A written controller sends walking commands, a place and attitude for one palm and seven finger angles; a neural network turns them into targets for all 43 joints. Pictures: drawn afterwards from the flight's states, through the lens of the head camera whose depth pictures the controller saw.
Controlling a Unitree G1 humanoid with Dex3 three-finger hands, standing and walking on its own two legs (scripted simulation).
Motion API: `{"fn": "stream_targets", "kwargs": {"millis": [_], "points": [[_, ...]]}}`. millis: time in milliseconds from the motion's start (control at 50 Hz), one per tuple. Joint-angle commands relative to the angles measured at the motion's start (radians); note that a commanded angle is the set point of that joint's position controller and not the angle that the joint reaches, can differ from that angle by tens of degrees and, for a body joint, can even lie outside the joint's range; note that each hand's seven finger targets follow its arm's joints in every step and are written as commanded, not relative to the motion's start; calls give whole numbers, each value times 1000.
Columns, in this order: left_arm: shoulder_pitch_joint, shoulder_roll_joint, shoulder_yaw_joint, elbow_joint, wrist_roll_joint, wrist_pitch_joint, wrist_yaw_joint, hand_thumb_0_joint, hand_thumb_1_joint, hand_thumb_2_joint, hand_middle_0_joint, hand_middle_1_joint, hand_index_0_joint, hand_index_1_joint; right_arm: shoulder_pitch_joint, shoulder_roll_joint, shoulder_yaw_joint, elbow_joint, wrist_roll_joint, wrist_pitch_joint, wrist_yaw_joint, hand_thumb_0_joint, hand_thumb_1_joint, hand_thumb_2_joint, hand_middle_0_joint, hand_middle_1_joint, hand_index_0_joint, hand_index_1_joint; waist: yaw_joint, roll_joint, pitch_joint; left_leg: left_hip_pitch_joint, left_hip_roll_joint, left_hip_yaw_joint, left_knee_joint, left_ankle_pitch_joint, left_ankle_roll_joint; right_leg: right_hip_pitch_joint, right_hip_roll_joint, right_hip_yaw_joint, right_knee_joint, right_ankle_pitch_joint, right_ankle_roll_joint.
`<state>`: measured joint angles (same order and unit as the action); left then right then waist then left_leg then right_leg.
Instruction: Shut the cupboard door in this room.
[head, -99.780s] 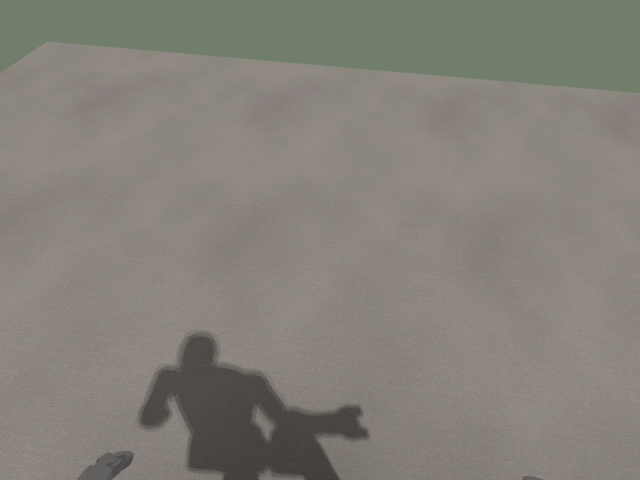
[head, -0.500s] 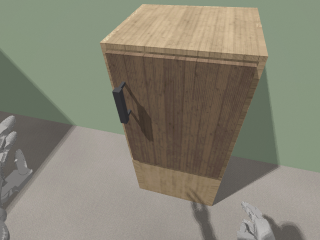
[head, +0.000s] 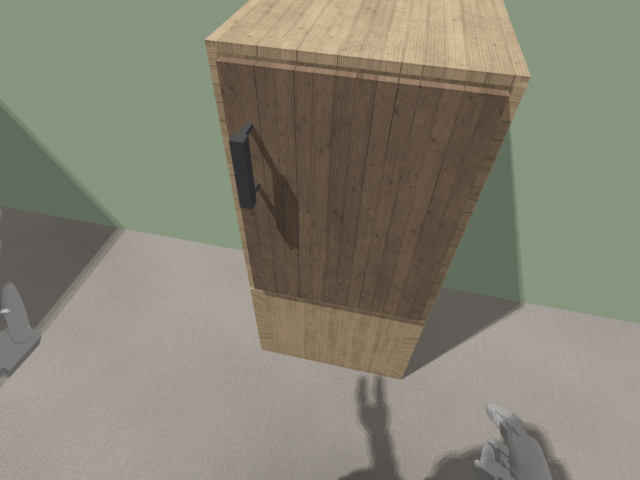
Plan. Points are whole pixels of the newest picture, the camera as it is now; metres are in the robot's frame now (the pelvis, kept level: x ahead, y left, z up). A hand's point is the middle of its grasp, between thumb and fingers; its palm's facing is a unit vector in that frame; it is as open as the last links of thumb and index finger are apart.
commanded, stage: step back with the hand held close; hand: left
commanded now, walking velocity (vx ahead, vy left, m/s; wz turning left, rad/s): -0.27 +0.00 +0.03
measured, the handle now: (247, 166) +0.60 +0.17 +0.06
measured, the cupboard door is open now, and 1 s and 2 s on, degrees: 0 0 0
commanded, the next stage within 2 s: stop stepping back and stand still in 0.68 s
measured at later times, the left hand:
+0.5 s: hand out of the picture +0.13 +0.26 +0.18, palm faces +0.46 -0.74 -0.48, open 7.5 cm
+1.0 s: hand out of the picture +0.01 +0.25 +0.20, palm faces +0.47 -0.77 -0.44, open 7.4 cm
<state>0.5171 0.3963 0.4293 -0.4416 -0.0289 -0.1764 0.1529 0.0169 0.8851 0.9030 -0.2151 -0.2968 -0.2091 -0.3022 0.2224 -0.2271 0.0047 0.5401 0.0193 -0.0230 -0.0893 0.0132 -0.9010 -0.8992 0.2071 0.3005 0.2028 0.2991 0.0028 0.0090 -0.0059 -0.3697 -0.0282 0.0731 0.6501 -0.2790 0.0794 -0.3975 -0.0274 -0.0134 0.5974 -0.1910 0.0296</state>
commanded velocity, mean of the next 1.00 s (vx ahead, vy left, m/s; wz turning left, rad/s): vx -0.23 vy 0.02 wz -0.02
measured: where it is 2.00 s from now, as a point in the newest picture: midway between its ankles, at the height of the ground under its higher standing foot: outside the picture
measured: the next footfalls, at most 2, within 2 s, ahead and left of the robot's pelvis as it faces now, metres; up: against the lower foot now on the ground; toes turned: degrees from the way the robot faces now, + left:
right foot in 0.70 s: -0.20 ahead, -0.14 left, +0.00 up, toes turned +2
left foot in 1.06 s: -0.04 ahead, +0.08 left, +0.00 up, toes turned +1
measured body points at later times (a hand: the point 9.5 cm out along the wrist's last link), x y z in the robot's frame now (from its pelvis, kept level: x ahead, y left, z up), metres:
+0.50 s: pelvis -0.07 -0.01 -0.01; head -0.05 +0.01 +0.44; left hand +0.10 +0.30 +0.20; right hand +0.09 -0.26 -0.08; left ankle +0.05 +0.07 -0.72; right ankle +0.02 -0.14 -0.71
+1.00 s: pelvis -0.15 -0.02 +0.00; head -0.23 +0.00 +0.44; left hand -0.02 +0.29 +0.22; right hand -0.01 -0.28 -0.06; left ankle -0.03 +0.07 -0.71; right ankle -0.24 -0.14 -0.72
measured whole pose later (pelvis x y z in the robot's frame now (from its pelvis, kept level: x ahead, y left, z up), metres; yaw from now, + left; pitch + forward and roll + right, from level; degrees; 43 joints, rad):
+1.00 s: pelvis -0.15 -0.02 +0.00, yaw -1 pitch -2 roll -3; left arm 0.62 0.49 0.46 -0.50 -0.05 -0.25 0.13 0.01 0.88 0.90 -0.22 -0.30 -0.22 -0.30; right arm 0.29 -0.24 -0.01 0.62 0.01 -0.06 -0.09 0.01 -0.90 -0.90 0.21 0.30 0.20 0.30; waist -0.01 0.01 -0.15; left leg -0.51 0.03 -0.01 0.76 -0.24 -0.02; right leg -0.07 0.08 0.02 0.53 -0.43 -0.02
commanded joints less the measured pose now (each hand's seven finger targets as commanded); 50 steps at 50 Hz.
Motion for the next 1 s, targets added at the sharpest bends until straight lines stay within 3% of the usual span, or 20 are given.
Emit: {"fn": "stream_targets", "kwargs": {"millis": [0, 120, 180, 260, 320, 380, 420, 440, 480, 500, 580, 620, 680, 720, 760, 800, 840, 900, 940, 980], "points": [[-118, 210, 147, -237, 25, -86, 26, 0, 900, 900, -200, -300, -200, -300, -85, -161, -61, -155, -7, -66, -13, 0, -900, -900, 200, 300, 200, 300, -7, 99, -53, -508, 192, -223, -343, -466, 39, 446, 19, 82, 121, 39, -15], [-152, 187, 137, -271, 37, -114, 30, 0, 900, 900, -200, -300, -200, -300, -66, -146, -54, -144, -12, -95, -6, 0, -900, -900, 200, 300, 200, 300, -15, 100, -41, -555, 182, -223, -301, -537, 35, 423, 17, 104, 143, -52, -27], [-144, 191, 147, -240, 39, -125, 33, 0, 900, 900, -200, -300, -200, -300, -57, -145, -60, -137, -13, -103, 1, 0, -900, -900, 200, 300, 200, 300, -18, 59, -3, -537, 142, -192, -208, -545, 19, 321, -13, 188, 50, -151, -51], [-97, 206, 147, -209, 17, -129, 40, 0, 900, 900, -200, -300, -200, -300, -50, -120, -56, -110, -21, -98, 20, 0, -900, -900, 200, 300, 200, 300, -20, -100, -15, -277, 67, -148, -16, -332, -41, 38, -142, 332, -192, -274, -118], [-64, 214, 141, -219, 4, -129, 47, 0, 900, 900, -200, -300, -200, -300, -49, -108, -54, -97, -16, -82, 31, 0, -900, -900, 200, 300, 200, 300, -27, -133, -78, -130, 57, -134, 0, -232, -52, -35, -167, 287, -249, -303, -118], [-33, 233, 169, -259, 3, -140, 53, 0, 900, 900, -200, -300, -200, -300, -51, -132, -61, -105, -11, -79, 19, 0, -900, -900, 200, 300, 200, 300, -31, 25, -104, -224, 120, -210, -202, -325, -8, 69, -45, 148, -80, -237, -54], [-15, 224, 195, -290, 11, -147, 52, 0, 900, 900, -200, -300, -200, -300, -75, -141, -64, -116, -10, -94, 7, 0, -900, -900, 200, 300, 200, 300, -11, 202, -141, -460, 277, -367, -418, -429, 52, 323, 82, 35, 268, -58, -12], [-36, 238, 205, -333, 8, -150, 47, 0, 900, 900, -200, -300, -200, -300, -83, -135, -72, -113, -19, -104, 6, 0, -900, -900, 200, 300, 200, 300, -3, 233, -163, -449, 326, -392, -445, -324, 61, 345, 105, 23, 341, -82, -5], [-29, 258, 231, -362, 3, -156, 37, 0, 900, 900, -200, -300, -200, -300, -77, -136, -91, -96, -26, -130, 7, 0, -900, -900, 200, 300, 200, 300, 1, 180, -214, -333, 352, -346, -395, -199, 62, 310, 111, 48, 373, -172, -9], [12, 258, 240, -307, 6, -157, 32, 0, 900, 900, -200, -300, -200, -300, -86, -146, -97, -95, -18, -138, 9, 0, -900, -900, 200, 300, 200, 300, 1, 174, -208, -353, 350, -324, -397, -311, 59, 334, 117, 55, 346, -192, -9], [-11, 170, 142, -274, -18, -151, 16, 0, 900, 900, -200, -300, -200, -300, -78, -121, -61, -35, -39, -166, 16, 0, -900, -900, 200, 300, 200, 300, -12, 206, -79, -159, 316, -311, -414, -158, 29, 171, 111, 13, 70, -260, -20], [-89, 158, 102, -285, -19, -167, 13, 0, 900, 900, -200, -300, -200, -300, -79, -121, -56, 3, -48, -184, 21, 0, -900, -900, 200, 300, 200, 300, -12, 208, -95, 38, 302, -289, -339, 181, 10, 92, 98, 23, -109, -203, -19], [-145, 179, 88, -304, -14, -178, 7, 0, 900, 900, -200, -300, -200, -300, -81, -114, -67, 27, -31, -179, 31, 0, -900, -900, 200, 300, 200, 300, 7, 130, -304, 341, 249, -169, -154, 662, -31, 81, 60, 58, -229, 130, -6], [-151, 232, 120, -351, -17, -180, 4, 0, 900, 900, -200, -300, -200, -300, -109, -85, -67, -3, -16, -160, 27, 0, -900, -900, 200, 300, 200, 300, 0, -14, -434, 392, 171, -39, -71, 691, -54, 152, -8, 70, -182, 548, 38], [-89, 301, 202, -369, -43, -169, -3, 0, 900, 900, -200, -300, -200, -300, -169, -82, -61, -75, 16, -150, 14, 0, -900, -900, 200, 300, 200, 300, 1, -171, -396, 313, 108, -7, -68, 484, -54, 178, -68, 74, -135, 860, 123], [99, 357, 287, -315, -48, -152, -5, 0, 900, 900, -200, -300, -200, -300, -169, -81, -50, -109, 7, -127, 8, 0, -900, -900, 200, 300, 200, 300, 11, -50, -342, 248, 87, -9, -61, 360, -52, 158, -86, 82, -114, 690, 77], [154, 293, 241, -259, -57, -116, -11, 0, 900, 900, -200, -300, -200, -300, -158, -69, -25, -114, -1, -87, 8, 0, -900, -900, 200, 300, 200, 300, -12, 44, -201, 197, 90, -36, -64, 234, -62, 40, -80, 127, -195, 261, 13], [20, 281, 194, -193, -45, -91, 6, 0, 900, 900, -200, -300, -200, -300, -138, -95, -38, -87, -12, -67, -2, 0, -900, -900, 200, 300, 200, 300, -31, -9, 78, 139, 50, -79, 134, -1, -107, -279, -183, 307, -462, -470, -95], [-79, 235, 111, -114, -20, -83, 14, 0, 900, 900, -200, -300, -200, -300, -102, -95, -32, -64, -17, -69, -6, 0, -900, -900, 200, 300, 200, 300, -43, -119, 206, 54, 79, -147, 278, -26, -106, -348, -238, 328, -480, -557, -173], [-206, 191, 30, -36, -4, -74, 15, 0, 900, 900, -200, -300, -200, -300, -87, -106, -28, -56, -14, -82, -9, 0, -900, -900, 200, 300, 200, 300, -55, -139, 271, 17, 112, -152, 175, -37, -90, -281, -193, 222, -417, -446, -148]]}}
